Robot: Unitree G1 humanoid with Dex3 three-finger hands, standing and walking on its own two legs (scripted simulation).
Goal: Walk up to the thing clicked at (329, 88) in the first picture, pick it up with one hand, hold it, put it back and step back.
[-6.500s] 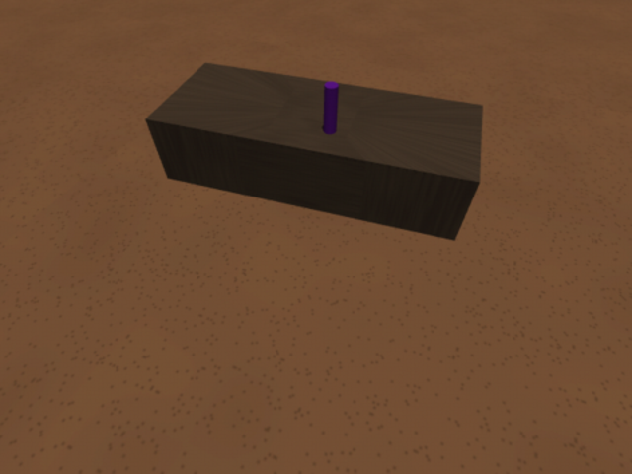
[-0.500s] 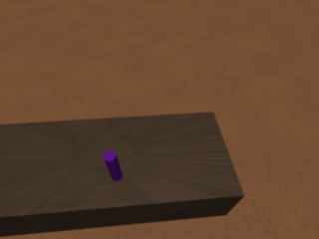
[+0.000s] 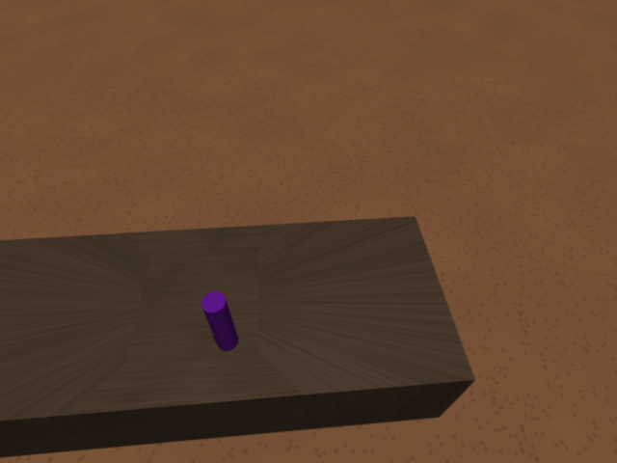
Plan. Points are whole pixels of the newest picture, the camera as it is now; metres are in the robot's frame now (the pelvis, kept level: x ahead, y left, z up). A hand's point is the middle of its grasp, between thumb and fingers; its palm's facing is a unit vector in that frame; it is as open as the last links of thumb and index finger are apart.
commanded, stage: stand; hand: left
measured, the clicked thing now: (221, 323) +0.49 +0.21 -0.35
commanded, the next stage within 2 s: go down in 0.74 s
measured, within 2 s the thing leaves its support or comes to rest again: neither
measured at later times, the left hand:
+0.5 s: hand out of the picture +0.08 +0.25 -0.16, palm faces -0.03 -0.94 -0.34, open 7.4 cm
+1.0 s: hand out of the picture +0.13 +0.25 -0.16, palm faces +0.06 -0.94 -0.33, open 9.1 cm
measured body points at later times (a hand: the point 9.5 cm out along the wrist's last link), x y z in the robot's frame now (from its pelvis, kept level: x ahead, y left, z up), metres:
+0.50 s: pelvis +0.00 +0.00 +0.00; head +0.02 +0.00 +0.45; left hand +0.08 +0.30 -0.13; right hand +0.08 -0.30 -0.13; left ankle +0.00 +0.14 -0.75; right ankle -0.03 -0.12 -0.75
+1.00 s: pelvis -0.01 +0.00 -0.01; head +0.04 +0.00 +0.44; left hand +0.12 +0.30 -0.13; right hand +0.09 -0.28 -0.14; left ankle +0.00 +0.14 -0.75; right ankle -0.03 -0.12 -0.75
